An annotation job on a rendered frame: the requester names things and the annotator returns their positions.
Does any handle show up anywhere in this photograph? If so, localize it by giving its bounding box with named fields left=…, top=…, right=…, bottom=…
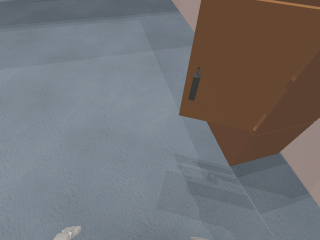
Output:
left=188, top=67, right=201, bottom=101

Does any robot left hand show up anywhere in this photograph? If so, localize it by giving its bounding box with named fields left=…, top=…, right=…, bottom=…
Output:
left=53, top=226, right=81, bottom=240

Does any cupboard door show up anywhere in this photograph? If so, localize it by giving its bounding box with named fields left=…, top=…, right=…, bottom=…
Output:
left=179, top=0, right=320, bottom=131

